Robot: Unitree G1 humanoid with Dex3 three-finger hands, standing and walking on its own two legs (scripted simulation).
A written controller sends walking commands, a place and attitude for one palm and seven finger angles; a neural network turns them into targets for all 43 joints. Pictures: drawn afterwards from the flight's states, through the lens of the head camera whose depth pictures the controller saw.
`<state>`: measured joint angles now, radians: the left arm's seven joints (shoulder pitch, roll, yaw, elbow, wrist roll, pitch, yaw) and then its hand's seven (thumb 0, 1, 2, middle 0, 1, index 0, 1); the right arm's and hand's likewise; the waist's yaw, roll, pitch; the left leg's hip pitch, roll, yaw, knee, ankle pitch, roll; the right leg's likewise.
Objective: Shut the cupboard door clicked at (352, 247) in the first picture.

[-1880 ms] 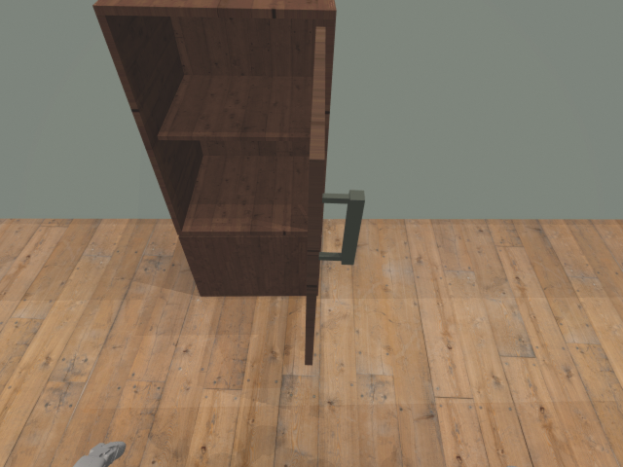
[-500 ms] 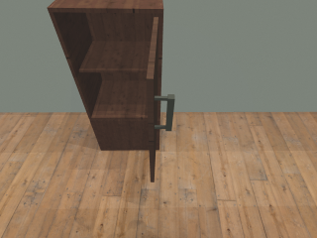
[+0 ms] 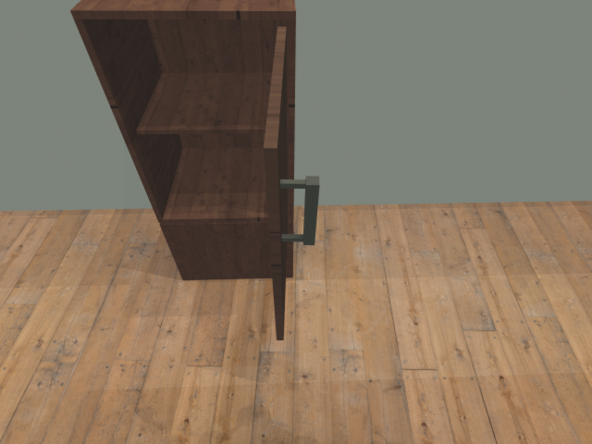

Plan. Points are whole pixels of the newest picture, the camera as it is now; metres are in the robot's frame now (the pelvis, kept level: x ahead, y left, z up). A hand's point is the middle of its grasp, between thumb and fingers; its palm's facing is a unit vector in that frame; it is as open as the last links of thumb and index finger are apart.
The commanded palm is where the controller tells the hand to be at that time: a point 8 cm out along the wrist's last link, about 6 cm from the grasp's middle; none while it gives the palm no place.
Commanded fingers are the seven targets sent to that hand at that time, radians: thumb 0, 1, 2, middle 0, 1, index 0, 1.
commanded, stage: walk around to get in front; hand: left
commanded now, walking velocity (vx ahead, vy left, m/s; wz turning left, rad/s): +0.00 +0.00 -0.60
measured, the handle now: (298, 213) +0.47 +0.03 +0.03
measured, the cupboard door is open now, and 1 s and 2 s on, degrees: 87 87 87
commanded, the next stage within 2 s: none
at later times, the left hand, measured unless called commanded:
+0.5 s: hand out of the picture +0.04 +0.15 -0.16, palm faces -0.19 -0.95 -0.26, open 7.4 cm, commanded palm none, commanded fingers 0.00 0.90 0.90 -0.20 -0.30 -0.20 -0.30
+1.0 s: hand (173, 428) +0.17 +0.21 -0.18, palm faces -0.49 -0.84 -0.22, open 7.4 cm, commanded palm none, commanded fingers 0.00 0.90 0.90 -0.20 -0.30 -0.20 -0.30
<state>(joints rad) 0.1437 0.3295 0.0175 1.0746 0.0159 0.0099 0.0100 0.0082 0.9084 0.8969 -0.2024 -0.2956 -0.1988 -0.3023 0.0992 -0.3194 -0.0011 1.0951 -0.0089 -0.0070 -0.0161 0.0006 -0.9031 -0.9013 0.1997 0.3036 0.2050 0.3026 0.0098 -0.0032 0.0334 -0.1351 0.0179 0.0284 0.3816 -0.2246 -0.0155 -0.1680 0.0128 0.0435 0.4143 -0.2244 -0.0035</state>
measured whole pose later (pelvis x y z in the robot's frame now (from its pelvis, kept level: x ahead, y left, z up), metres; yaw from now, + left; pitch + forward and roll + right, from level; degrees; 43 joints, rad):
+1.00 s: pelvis -0.01 +0.06 +0.00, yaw -35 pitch +0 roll -2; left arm 0.24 0.31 0.12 0.89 0.04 0.07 -0.02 0.01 0.91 0.90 -0.20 -0.29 -0.19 -0.30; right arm 0.19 -0.18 -0.01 0.88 -0.01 0.02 -0.04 0.00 -0.90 -0.90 0.20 0.30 0.21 0.30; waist 0.03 -0.07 0.04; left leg -0.19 0.01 0.06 0.46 -0.27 0.05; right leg -0.54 0.06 0.08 1.15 -0.36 0.08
